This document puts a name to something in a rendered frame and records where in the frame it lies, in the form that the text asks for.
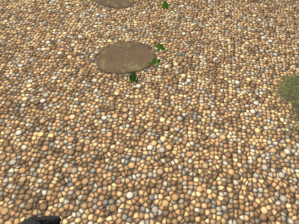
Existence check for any left robot hand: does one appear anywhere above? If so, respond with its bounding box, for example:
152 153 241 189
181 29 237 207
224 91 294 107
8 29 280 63
21 215 61 224

